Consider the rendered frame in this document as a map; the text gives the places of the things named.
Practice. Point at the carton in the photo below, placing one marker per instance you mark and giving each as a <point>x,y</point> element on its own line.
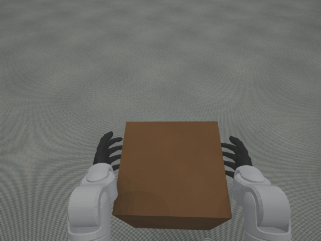
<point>172,176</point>

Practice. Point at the right robot forearm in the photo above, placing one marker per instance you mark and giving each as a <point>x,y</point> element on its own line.
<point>266,207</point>

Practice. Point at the left robot forearm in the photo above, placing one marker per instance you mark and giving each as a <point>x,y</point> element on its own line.
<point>89,205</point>

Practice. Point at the robot right hand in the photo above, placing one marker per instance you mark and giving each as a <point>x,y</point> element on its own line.
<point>240,157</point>

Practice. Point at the robot left hand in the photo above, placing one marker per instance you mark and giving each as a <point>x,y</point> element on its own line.
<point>103,150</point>

